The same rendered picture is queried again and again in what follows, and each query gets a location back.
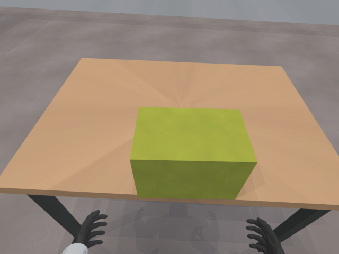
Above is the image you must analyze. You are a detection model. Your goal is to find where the left robot forearm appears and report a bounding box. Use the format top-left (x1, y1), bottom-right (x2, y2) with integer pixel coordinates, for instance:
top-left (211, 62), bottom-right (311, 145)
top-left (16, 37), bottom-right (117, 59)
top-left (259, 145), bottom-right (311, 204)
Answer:
top-left (62, 243), bottom-right (88, 254)

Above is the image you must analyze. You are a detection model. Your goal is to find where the robot right hand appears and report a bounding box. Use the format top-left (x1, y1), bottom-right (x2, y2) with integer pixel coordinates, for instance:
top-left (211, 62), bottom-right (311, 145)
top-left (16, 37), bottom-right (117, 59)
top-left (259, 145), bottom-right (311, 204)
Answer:
top-left (246, 217), bottom-right (285, 254)

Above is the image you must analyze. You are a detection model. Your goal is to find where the robot left hand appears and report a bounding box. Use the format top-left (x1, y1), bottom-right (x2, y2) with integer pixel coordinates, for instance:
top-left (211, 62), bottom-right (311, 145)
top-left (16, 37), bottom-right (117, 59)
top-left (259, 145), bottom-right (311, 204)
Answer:
top-left (72, 210), bottom-right (108, 248)

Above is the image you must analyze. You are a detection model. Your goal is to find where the table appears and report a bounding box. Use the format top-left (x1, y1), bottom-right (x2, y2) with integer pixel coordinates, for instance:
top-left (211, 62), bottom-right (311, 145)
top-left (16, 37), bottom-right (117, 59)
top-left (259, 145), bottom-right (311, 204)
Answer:
top-left (0, 58), bottom-right (339, 252)

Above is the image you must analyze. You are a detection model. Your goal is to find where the carton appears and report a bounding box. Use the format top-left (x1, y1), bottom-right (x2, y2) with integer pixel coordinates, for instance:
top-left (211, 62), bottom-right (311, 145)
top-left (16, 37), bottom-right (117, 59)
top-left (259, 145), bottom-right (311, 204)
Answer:
top-left (130, 107), bottom-right (257, 199)

